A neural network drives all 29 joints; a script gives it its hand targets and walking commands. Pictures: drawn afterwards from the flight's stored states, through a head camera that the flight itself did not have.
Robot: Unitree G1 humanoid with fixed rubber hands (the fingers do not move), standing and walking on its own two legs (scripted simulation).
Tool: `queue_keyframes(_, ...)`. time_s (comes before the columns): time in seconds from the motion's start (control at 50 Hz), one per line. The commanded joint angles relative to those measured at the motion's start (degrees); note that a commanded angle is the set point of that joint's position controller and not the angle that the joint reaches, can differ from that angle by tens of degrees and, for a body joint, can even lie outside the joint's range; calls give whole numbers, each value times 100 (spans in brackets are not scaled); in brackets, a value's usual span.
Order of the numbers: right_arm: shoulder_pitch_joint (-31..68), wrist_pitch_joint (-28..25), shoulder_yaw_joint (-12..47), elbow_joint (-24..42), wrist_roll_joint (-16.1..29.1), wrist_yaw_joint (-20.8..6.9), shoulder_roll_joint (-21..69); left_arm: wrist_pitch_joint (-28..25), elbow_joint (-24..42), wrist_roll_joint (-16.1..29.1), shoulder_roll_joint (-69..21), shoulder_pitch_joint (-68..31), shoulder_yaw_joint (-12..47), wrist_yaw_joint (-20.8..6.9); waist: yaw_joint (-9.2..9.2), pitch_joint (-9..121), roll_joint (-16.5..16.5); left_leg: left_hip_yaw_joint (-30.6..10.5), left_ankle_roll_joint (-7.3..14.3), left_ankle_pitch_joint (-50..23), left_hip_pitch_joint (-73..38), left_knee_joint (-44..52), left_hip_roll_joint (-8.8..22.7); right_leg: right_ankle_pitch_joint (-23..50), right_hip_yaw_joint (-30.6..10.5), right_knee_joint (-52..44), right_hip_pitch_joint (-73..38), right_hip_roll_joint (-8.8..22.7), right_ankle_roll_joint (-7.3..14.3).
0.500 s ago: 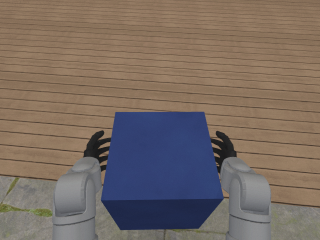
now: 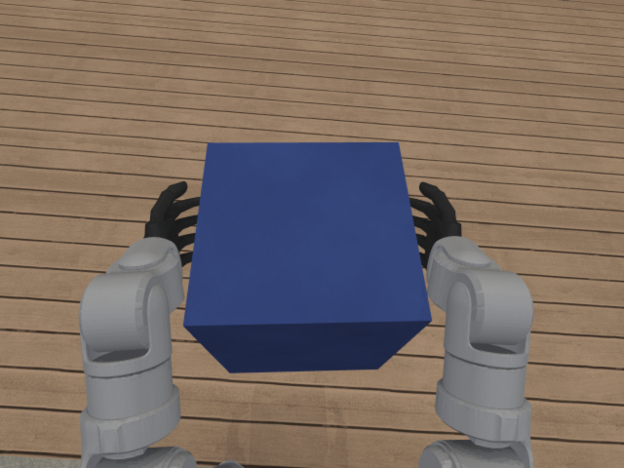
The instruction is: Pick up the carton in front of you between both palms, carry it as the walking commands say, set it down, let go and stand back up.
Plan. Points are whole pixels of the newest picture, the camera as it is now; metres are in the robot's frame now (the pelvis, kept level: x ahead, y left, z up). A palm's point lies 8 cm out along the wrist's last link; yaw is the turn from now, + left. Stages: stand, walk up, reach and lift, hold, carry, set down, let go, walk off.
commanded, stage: carry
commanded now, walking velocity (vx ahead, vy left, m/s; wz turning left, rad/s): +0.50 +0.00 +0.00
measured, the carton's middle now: (304, 271) +0.33 +0.00 +0.07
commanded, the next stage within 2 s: none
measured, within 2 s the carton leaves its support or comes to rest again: neither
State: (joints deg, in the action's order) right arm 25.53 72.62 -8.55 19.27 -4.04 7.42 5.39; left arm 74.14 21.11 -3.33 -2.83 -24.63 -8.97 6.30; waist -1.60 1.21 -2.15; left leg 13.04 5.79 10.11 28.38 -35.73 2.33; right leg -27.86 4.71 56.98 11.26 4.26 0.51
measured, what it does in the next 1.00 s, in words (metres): climbs: right foot, then left foot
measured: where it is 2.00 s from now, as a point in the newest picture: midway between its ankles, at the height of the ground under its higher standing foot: (280, 174)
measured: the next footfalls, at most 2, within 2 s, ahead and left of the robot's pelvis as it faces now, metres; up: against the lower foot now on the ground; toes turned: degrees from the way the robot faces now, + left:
right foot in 0.38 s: +0.42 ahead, -0.10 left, +0.02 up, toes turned -6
left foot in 0.76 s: +0.69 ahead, +0.11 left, +0.05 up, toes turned +6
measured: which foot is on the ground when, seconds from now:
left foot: down 0.00-0.40, up 0.42-0.74, down 0.76-1.00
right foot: up 0.00-0.36, down 0.38-0.76, up 0.78-1.00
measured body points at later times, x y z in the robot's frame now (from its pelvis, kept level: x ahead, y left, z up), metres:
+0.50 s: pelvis +0.32 -0.02 +0.02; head +0.40 -0.02 +0.46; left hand +0.71 +0.15 +0.14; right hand +0.74 -0.15 +0.14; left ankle +0.18 +0.09 -0.59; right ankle +0.38 -0.10 -0.70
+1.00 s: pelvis +0.65 +0.03 +0.07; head +0.73 +0.03 +0.51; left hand +1.06 +0.15 +0.21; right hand +1.03 -0.16 +0.21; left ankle +0.64 +0.10 -0.67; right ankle +0.65 -0.09 -0.57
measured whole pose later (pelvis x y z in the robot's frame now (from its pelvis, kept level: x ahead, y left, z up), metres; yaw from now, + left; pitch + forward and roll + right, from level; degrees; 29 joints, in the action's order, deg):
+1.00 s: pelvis +0.65 +0.03 +0.07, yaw +0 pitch +6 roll -1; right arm 45.9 74.8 -15.9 3.8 -2.4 8.4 1.1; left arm 76.9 4.7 -5.0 -2.0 -47.6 -17.5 7.4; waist -5.9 -4.7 1.2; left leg 6.1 3.4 20.9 18.3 -26.8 -0.1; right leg -24.6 1.8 68.6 38.9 -0.3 2.6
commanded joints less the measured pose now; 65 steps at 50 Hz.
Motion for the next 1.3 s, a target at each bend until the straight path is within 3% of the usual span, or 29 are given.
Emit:
queue_keyframes(0.0,3905,284,3723,106,2630,-1328,3949,178,-38,2457,-4322,-4213,3887,-1109,-269,2451,1070,-3315,847,-499,-4031,1579,1865,254,-507,2373,3101,-110,329)
queue_keyframes(0.02,4276,295,3734,59,2735,-1335,4152,191,-199,2479,-4461,-4446,3812,-1097,-218,2406,653,-2810,671,-964,-3725,1533,1724,588,-555,2024,3039,46,350)
queue_keyframes(0.06,4920,300,3708,-108,2875,-1371,4546,188,-474,2453,-4718,-4908,3686,-1077,-117,2552,720,-2232,496,-1076,-3423,1628,1559,936,-453,1575,2795,86,307)
queue_keyframes(0.26,6464,360,3083,-1442,2861,-1358,4931,216,-1838,2317,-5154,-6380,3070,-940,-261,2196,922,-1186,621,-2294,-3710,1313,1063,1682,263,-1032,3228,-163,231)
queue_keyframes(0.3,6593,373,2943,-1645,2798,-1347,5052,233,-2053,2281,-5256,-6438,2906,-965,-158,2139,1075,-905,408,-2971,-3629,1050,978,1708,577,-1733,2614,-435,332)
queue_keyframes(0.34,6610,385,2837,-1870,2722,-1335,5201,240,-2301,2223,-5387,-6416,2771,-1009,251,2470,1002,-379,23,-4372,-3248,-257,777,2173,951,-2680,967,-880,501)
queue_keyframes(0.36,6591,377,2814,-1964,2669,-1328,5241,226,-2390,2220,-5455,-6329,2704,-1046,524,2945,730,-329,-190,-3423,-2352,-1228,581,2387,549,-2828,-615,-578,589)
queue_keyframes(0.38,6623,392,2809,-1949,2627,-1328,5339,201,-2446,2171,-5400,-6347,2656,-1073,681,3826,-677,-597,-419,-880,-855,-2689,196,3301,-1709,-2354,-2606,1113,1110)
queue_keyframes(0.4,6548,404,2672,-2029,2507,-1331,5443,157,-2532,2129,-5472,-6125,2568,-1080,824,4082,-1856,-994,-556,1973,850,-4162,-725,3327,-3711,-3165,-3619,1579,1918)
queue_keyframes(0.46,6672,267,2600,-1616,2272,-1212,5602,49,-1534,2489,-6061,-6738,2881,-1156,801,3239,-454,-1539,-270,1576,2278,-4811,-93,4339,-2576,-2824,-3431,1350,1495)
queue_keyframes(0.5,6482,182,2624,-1215,2060,-1099,5536,-55,-830,2629,-6230,-7062,3120,-1148,677,3211,-169,-1533,-231,1278,2073,-4229,75,3794,-2148,-2973,-3125,1187,1219)
queue_keyframes(0.6,5662,-14,2945,-496,1695,-902,5014,-157,137,2736,-5806,-6638,3630,-1105,673,3150,-315,-1136,-309,1456,2230,-2813,-13,4128,-1517,-3115,-3093,1098,1293)
queue_keyframes(0.68,5569,12,3242,-341,1721,-881,4489,-100,-89,2766,-5238,-6253,3843,-1179,562,2875,-774,-329,-306,400,416,-401,-417,4762,-363,-3057,-2045,557,857)
queue_keyframes(0.72,5557,94,3347,-614,1837,-949,4396,-27,-499,2735,-5072,-6098,3801,-1219,96,3114,-778,108,-144,-86,-1337,465,-785,5971,116,-2037,-1502,518,593)
queue_keyframes(0.74,5499,133,3347,-799,1946,-1007,4366,11,-677,2678,-5011,-6056,3766,-1234,-253,3503,-429,-113,-72,-165,-2826,515,-547,5231,213,-1177,-704,450,373)
queue_keyframes(0.76,5483,168,3347,-955,2048,-1075,4364,60,-870,2599,-4942,-6090,3700,-1258,-452,3984,457,-2228,314,742,-4265,782,757,3046,2,-96,544,186,170)
queue_keyframes(0.78,5501,159,3318,-1234,2066,-1135,4381,128,-1073,2577,-5012,-6088,3565,-1282,-462,4344,2256,-4968,1269,-505,-5427,1190,1844,-133,-275,1442,2244,-881,20)
queue_keyframes(0.8,5516,213,3414,-1267,2218,-1211,4621,141,-1229,2496,-5024,-6148,3500,-1270,-388,4118,1903,-4897,1354,-1218,-5617,1080,1850,-368,-767,2424,2974,-747,137)
queue_keyframes(0.84,6024,207,3513,-1091,2634,-1361,5200,138,-1385,2314,-5219,-6172,3305,-1221,-522,3357,729,-3633,984,-2839,-5187,656,1515,97,-637,2521,3707,-454,215)
queue_keyframes(0.86,6357,194,3560,-935,2809,-1408,5418,121,-1444,2201,-5282,-6174,3190,-1185,-467,3174,574,-3332,805,-2936,-4957,699,1400,312,-647,2178,3709,-379,245)
queue_keyframes(1.02,6990,259,3378,-977,3207,-1490,5509,88,-1728,1529,-4899,-5973,2701,-820,-284,2692,849,-2176,731,-1873,-3942,1412,1171,577,-124,-373,3250,-313,121)
queue_keyframes(1.08,6737,304,3230,-1670,3070,-1532,5413,158,-2140,1539,-4876,-5926,2706,-849,-178,2403,1132,-1440,408,-2418,-3197,1351,944,1016,544,-1662,2056,-642,210)
queue_keyframes(1.12,6586,309,3085,-2126,2941,-1551,5429,167,-2497,1632,-4998,-5924,2714,-932,220,2626,1023,-865,103,-3695,-2637,288,822,1474,994,-2368,418,-1008,400)
queue_keyframes(1.14,6503,308,3022,-2313,2857,-1555,5439,159,-2671,1710,-5067,-5900,2706,-987,489,3035,833,-661,-140,-3402,-1947,-584,661,1476,781,-2464,-995,-899,569)
queue_keyframes(1.16,6556,309,2937,-2406,2787,-1550,5415,142,-2778,1813,-5137,-5873,2682,-1059,711,3528,15,-703,-381,-1350,-679,-1976,292,214,-1392,-2928,-2326,449,913)
queue_keyframes(1.18,6595,317,2789,-2441,2670,-1556,5517,85,-2834,1878,-5254,-6063,2678,-1103,684,3561,-1624,-1000,-545,1926,1038,-3456,-695,1093,-4159,-3637,-3138,1554,1792)
queue_keyframes(1.2,6675,293,2737,-2483,2559,-1529,5522,82,-2702,2079,-5508,-6178,2750,-1150,670,3228,-1146,-1544,-359,2069,1688,-4452,-432,1690,-4191,-3511,-3027,1566,1888)
queue_keyframes(1.24,6629,224,2519,-2330,2453,-1410,5528,30,-2149,2587,-5971,-6859,2993,-1247,688,2895,-3,-1579,-251,1536,2030,-4779,-143,3227,-2985,-3056,-2516,1282,1590)
queue_keyframes(1.28,6567,199,2398,-2129,2283,-1263,5515,-2,-1687,2999,-6341,-7430,3165,-1292,523,2921,44,-1557,-247,1252,1829,-4300,36,2843,-2353,-3217,-2145,1067,1294)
